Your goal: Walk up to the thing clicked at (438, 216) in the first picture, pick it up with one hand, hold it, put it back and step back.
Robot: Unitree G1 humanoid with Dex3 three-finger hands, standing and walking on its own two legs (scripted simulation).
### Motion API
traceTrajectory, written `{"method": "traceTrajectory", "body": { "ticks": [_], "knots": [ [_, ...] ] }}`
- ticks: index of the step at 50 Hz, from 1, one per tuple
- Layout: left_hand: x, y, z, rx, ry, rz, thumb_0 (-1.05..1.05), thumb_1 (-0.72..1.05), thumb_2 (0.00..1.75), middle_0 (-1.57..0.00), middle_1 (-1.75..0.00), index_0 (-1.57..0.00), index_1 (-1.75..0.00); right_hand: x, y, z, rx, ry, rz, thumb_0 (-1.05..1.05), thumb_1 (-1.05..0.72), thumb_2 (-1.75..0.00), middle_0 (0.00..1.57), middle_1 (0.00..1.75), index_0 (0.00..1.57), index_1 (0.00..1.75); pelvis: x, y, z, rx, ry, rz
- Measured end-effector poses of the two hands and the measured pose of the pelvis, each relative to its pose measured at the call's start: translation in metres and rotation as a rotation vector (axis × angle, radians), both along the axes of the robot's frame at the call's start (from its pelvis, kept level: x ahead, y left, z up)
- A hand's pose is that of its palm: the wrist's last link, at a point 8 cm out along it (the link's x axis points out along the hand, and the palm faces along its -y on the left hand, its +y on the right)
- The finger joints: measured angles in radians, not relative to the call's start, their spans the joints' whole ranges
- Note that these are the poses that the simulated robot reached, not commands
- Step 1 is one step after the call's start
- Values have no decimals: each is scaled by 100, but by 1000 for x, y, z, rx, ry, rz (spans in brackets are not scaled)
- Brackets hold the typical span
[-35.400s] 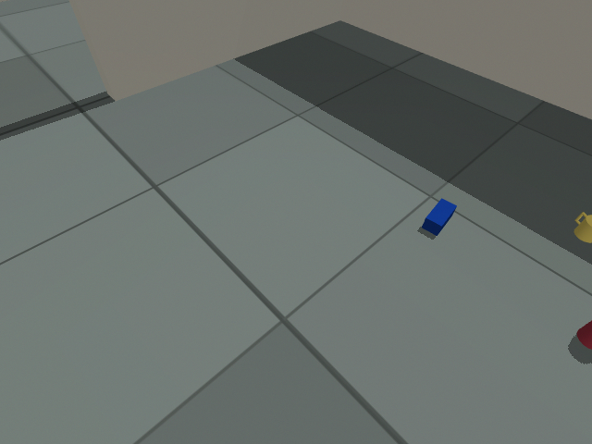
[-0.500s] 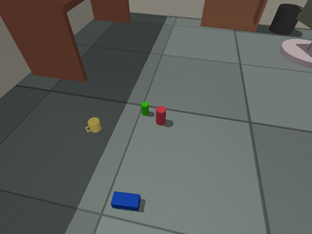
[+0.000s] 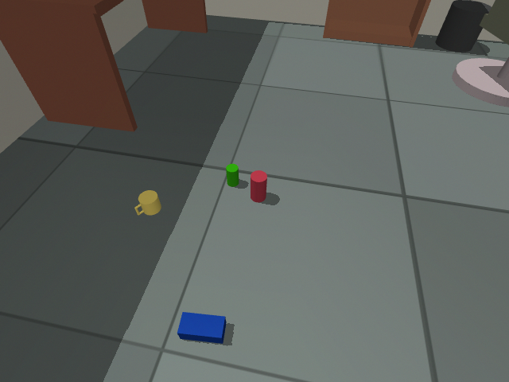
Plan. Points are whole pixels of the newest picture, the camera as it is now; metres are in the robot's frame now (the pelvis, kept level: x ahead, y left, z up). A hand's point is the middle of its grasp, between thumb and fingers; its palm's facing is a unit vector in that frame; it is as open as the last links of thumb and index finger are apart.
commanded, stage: stand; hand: left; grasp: from above
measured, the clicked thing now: (202, 327) +0.44 +0.21 -0.75
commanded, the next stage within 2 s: step back in 1.10 s
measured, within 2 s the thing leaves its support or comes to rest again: neither
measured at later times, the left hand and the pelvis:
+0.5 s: hand out of the picture +0.08 +0.24 -0.16, palm faces +0.02 -0.94 -0.34, open 7.4 cm; pelvis +0.01 +0.00 +0.00, yaw +0 degrees
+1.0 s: hand out of the picture +0.08 +0.24 -0.16, palm faces +0.00 -0.94 -0.34, open 7.4 cm; pelvis +0.01 -0.01 +0.00, yaw +0 degrees
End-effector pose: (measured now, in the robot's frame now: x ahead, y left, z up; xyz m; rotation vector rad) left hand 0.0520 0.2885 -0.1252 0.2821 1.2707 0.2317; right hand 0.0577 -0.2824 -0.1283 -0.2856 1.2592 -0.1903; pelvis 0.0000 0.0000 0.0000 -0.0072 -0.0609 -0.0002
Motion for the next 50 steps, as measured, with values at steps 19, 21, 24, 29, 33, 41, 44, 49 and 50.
{"method": "traceTrajectory", "body": {
  "ticks": [19,21,24,29,33,41,44,49,50],
  "knots": [
    [18,1,4,5,-24,-4,1,90,90,-20,-30,-20,-30,17,-7,3,-10,-17,13,1,-91,-89,20,30,20,30,8,-2,1,2,10,1],
    [19,0,5,6,-27,-7,1,90,90,-20,-30,-20,-30,19,-7,3,-10,-22,13,1,-91,-89,20,30,20,30,8,-3,1,2,10,1],
    [20,0,5,6,-29,-9,1,90,90,-20,-30,-20,-30,20,-8,4,-9,-25,13,1,-91,-89,20,30,20,30,8,-3,1,2,11,3],
    [19,-1,4,4,-23,-10,1,90,90,-20,-30,-20,-30,19,-10,4,-9,-16,12,1,-91,-89,20,30,20,30,9,-5,1,1,16,4],
    [17,-1,4,2,-14,-9,1,90,90,-20,-30,-20,-30,17,-11,4,-11,-6,12,1,-91,-89,20,30,20,30,10,-5,1,2,18,4],
    [16,-1,4,4,-4,-8,1,90,90,-20,-30,-20,-30,16,-13,3,-12,3,12,1,-91,-89,20,30,20,30,12,-6,1,3,20,4],
    [17,-1,4,5,-7,-11,1,90,90,-20,-30,-20,-30,17,-13,3,-11,2,14,1,-91,-89,20,30,20,30,12,-6,1,3,21,4],
    [20,-2,5,7,-9,-15,1,90,90,-20,-30,-20,-30,20,-13,3,-10,-2,16,1,-91,-89,20,30,20,30,13,-7,1,3,23,4],
    [21,-2,5,7,-10,-16,1,90,90,-20,-30,-20,-30,20,-14,3,-10,-2,16,1,-91,-89,20,30,20,30,14,-7,1,4,24,4]
  ]
}}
